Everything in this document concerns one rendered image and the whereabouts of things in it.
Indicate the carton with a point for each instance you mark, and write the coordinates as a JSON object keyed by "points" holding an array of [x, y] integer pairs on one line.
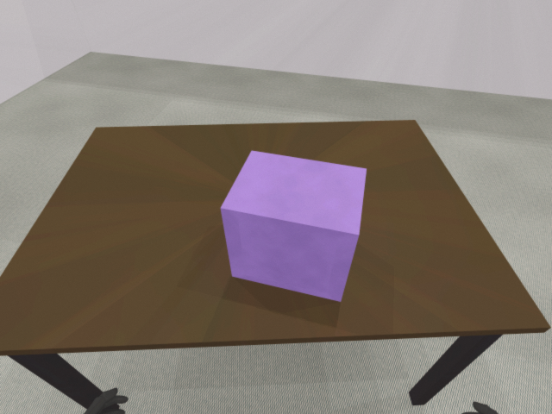
{"points": [[294, 223]]}

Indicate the robot left hand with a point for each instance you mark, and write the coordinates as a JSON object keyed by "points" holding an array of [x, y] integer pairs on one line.
{"points": [[107, 399]]}

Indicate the table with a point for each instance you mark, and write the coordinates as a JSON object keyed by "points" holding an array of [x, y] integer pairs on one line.
{"points": [[130, 254]]}

